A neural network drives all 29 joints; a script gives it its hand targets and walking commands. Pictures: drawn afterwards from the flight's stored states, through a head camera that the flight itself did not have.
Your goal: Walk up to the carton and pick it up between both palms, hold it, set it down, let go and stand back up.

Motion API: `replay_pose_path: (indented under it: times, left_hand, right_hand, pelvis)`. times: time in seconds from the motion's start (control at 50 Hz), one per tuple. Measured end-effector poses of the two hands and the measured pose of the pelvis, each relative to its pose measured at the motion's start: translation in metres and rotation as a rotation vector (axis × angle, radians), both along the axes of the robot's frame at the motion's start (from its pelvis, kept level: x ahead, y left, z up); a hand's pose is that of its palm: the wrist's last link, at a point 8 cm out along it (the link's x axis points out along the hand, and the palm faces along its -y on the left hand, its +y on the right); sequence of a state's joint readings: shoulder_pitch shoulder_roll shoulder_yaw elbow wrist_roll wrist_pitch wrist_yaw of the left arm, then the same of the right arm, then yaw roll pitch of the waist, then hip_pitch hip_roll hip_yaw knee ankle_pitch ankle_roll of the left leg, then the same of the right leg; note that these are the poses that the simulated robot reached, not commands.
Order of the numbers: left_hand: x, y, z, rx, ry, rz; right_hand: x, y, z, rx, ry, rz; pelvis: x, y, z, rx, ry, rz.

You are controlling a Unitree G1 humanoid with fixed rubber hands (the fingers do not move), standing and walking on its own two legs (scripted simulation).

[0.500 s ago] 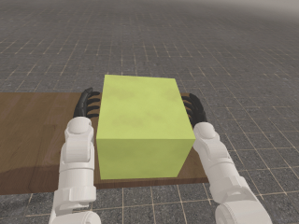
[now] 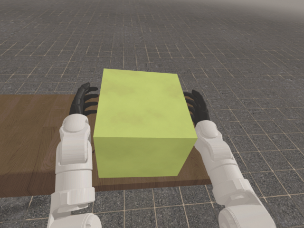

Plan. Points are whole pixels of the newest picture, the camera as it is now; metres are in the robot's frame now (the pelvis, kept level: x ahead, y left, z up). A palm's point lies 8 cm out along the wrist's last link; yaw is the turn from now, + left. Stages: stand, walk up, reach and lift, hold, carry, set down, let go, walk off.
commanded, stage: reach and lift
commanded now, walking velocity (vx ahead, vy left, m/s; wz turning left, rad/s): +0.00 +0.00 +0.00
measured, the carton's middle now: (140, 122) +0.39 +0.00 +0.11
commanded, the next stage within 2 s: hold in 0.20 s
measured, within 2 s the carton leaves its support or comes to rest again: neither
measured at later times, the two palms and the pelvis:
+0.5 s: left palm (76, 111) +0.35 +0.16 +0.19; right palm (201, 117) +0.34 -0.15 +0.17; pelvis -0.01 +0.00 +0.00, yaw -1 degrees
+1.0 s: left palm (72, 111) +0.34 +0.16 +0.20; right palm (200, 115) +0.34 -0.15 +0.18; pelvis +0.00 +0.00 +0.00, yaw -1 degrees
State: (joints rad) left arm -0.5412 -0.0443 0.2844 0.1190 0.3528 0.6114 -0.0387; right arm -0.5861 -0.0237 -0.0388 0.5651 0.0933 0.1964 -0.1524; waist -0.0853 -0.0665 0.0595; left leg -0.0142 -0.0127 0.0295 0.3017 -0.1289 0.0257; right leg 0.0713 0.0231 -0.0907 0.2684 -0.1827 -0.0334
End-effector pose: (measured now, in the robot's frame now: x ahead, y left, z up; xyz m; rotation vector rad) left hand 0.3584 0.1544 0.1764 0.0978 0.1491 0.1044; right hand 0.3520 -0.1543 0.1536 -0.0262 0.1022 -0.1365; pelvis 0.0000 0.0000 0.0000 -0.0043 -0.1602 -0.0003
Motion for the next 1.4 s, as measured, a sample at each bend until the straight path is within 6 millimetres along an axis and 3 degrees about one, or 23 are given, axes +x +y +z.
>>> replay_pose_path:
  times: [0.36, 0.66, 0.9, 1.06, 1.4]
  left_hand:
    - [-0.009, 0.004, 0.013, -0.01, -0.012, 0.01]
    - [-0.004, -0.001, 0.026, -0.003, -0.029, 0.001]
    - [-0.01, 0.003, 0.017, -0.021, -0.015, 0.01]
    - [-0.015, 0.009, 0.024, -0.013, -0.041, 0.017]
    - [-0.011, 0.0, 0.021, -0.011, -0.016, -0.004]
  right_hand:
    - [-0.006, 0.004, 0.014, 0.0, -0.013, 0.01]
    - [-0.004, -0.001, 0.021, 0.009, -0.032, -0.003]
    - [-0.006, 0.003, 0.018, -0.006, -0.018, 0.009]
    - [-0.008, 0.008, 0.025, 0.0, -0.045, 0.015]
    - [-0.011, 0.0, 0.018, 0.006, -0.021, -0.005]
  pelvis:
    - [-0.009, 0.0, 0.0, -0.001, -0.018, -0.005]
    - [-0.01, 0.004, 0.0, -0.002, -0.007, -0.019]
    - [-0.006, 0.004, 0.0, -0.004, -0.03, -0.018]
    - [-0.005, 0.003, -0.001, -0.005, -0.026, -0.008]
    - [-0.011, 0.004, 0.0, -0.003, -0.026, -0.022]
